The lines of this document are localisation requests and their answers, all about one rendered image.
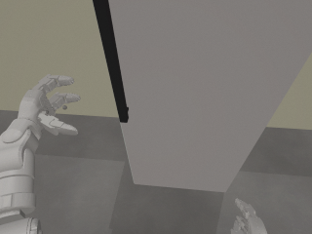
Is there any fridge door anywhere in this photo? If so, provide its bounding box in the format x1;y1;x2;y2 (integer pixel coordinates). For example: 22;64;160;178
108;0;312;193

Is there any left robot forearm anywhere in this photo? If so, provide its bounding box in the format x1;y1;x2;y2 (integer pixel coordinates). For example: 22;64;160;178
0;118;42;225

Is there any left robot upper arm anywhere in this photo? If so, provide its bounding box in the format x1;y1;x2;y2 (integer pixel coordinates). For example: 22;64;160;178
0;217;43;234

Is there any right robot hand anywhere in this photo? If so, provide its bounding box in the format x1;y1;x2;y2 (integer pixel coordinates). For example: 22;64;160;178
230;198;267;234

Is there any handle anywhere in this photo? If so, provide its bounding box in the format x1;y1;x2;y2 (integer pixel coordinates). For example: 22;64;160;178
93;0;129;123

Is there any left robot hand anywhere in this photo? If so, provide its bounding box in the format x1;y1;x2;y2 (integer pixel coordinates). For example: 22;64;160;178
18;74;81;136

